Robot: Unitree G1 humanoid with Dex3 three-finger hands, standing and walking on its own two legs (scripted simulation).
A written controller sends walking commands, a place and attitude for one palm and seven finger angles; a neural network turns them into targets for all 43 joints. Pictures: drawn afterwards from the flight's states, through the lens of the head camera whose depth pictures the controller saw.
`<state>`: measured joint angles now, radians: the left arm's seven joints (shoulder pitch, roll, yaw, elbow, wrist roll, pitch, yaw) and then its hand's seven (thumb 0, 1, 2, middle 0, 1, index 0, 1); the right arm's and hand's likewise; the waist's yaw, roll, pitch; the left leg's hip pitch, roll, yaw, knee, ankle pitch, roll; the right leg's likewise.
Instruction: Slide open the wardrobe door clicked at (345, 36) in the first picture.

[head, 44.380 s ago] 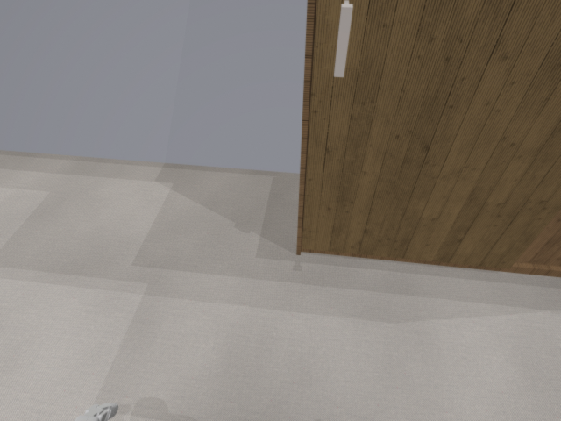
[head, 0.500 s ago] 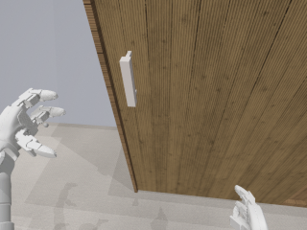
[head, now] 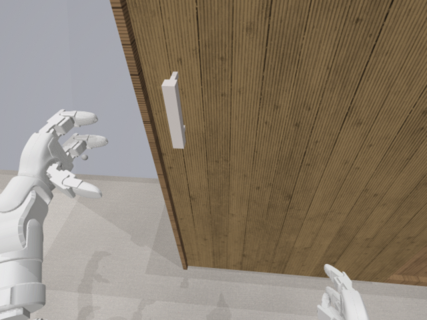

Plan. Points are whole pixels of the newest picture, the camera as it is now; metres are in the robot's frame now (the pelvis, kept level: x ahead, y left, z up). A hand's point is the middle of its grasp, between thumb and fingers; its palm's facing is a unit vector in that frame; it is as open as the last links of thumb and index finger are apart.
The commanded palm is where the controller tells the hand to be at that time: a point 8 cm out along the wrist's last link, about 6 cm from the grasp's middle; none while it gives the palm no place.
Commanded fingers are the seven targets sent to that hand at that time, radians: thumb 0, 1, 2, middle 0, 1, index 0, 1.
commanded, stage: move the hooked fingers beside the handle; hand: left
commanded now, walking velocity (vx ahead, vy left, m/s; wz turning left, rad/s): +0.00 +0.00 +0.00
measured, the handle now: (177, 111) +0.49 +0.12 +0.16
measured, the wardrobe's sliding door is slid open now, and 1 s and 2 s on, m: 0.01 0.01 0.01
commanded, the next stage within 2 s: none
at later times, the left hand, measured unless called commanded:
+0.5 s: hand (114, 143) +0.37 +0.22 +0.17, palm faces +0.01 -1.00 -0.01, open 14.0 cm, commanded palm +0.34 +0.27 +0.18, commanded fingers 0.00 -0.50 0.30 -0.30 -1.20 -0.30 -1.20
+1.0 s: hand (132, 129) +0.41 +0.20 +0.17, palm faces +0.01 -1.00 +0.00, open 14.0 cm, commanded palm +0.39 +0.24 +0.17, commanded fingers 0.00 -0.50 0.30 -0.30 -1.20 -0.30 -1.20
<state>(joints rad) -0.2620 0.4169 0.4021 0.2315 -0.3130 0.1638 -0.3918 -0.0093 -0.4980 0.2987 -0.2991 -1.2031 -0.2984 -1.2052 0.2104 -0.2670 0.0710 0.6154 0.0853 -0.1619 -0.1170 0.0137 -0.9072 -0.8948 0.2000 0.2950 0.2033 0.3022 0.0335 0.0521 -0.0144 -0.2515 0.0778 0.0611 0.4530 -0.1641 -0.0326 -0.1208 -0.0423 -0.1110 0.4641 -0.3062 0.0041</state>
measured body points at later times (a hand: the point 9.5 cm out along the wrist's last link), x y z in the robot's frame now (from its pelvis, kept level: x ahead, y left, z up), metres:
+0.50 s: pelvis +0.00 +0.00 +0.00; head +0.00 -0.02 +0.45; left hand +0.36 +0.27 +0.17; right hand +0.15 -0.25 -0.09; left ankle +0.05 +0.14 -0.74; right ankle -0.03 -0.11 -0.74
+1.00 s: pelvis +0.01 +0.00 +0.00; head +0.01 -0.01 +0.45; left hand +0.40 +0.25 +0.17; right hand +0.14 -0.26 -0.10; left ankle +0.05 +0.14 -0.74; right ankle -0.03 -0.11 -0.74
